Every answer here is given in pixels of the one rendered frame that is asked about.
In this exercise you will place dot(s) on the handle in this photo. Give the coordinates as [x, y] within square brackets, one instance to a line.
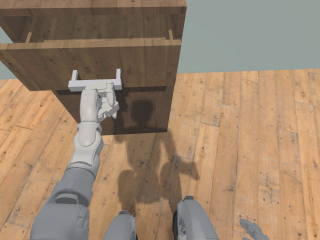
[79, 85]

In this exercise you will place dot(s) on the right robot hand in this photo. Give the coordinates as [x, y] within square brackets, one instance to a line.
[253, 230]

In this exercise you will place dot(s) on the drawer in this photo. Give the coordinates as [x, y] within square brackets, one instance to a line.
[140, 45]

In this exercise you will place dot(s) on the left robot forearm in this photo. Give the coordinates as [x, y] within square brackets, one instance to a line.
[75, 186]

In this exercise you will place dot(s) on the robot right shin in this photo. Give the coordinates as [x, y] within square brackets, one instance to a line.
[182, 230]

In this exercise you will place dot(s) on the left robot hand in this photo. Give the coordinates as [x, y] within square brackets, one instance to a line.
[90, 103]

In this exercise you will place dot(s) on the robot left thigh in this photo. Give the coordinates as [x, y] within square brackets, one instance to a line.
[122, 227]

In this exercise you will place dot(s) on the cabinet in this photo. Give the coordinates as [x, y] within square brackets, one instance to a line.
[141, 109]

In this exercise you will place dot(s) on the left robot upper arm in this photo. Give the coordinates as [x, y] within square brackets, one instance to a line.
[61, 221]

